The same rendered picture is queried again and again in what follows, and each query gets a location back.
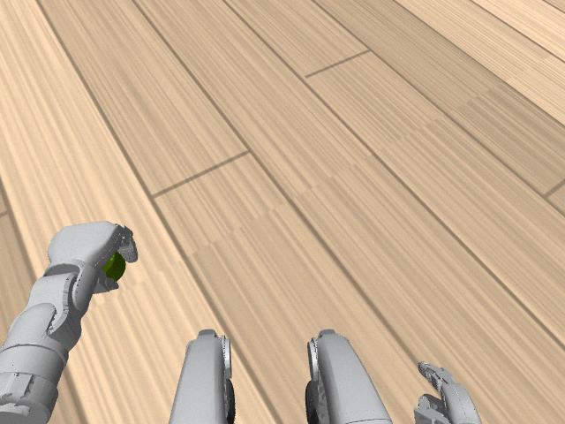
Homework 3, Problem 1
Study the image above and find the right robot hand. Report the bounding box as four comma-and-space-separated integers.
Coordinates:
413, 362, 482, 424

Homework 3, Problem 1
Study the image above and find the left robot hand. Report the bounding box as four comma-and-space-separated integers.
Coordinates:
48, 221, 138, 294

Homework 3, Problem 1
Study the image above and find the tin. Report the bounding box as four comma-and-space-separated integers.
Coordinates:
102, 251, 125, 281

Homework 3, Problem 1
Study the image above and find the left robot arm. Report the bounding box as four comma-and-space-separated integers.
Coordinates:
0, 259, 98, 424

